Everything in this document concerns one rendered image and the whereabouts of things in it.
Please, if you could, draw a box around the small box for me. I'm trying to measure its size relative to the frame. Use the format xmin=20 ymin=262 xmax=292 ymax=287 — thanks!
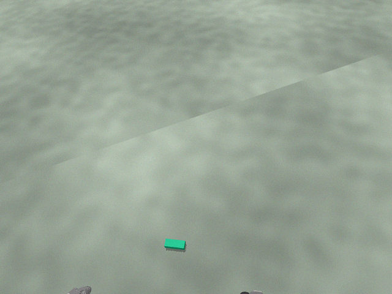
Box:
xmin=164 ymin=239 xmax=186 ymax=250

